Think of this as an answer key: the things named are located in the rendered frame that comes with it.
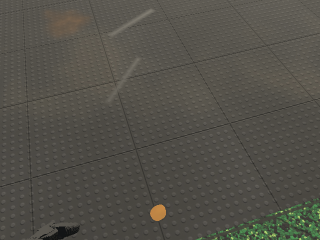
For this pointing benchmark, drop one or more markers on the left robot hand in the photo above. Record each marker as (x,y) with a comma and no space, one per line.
(58,231)

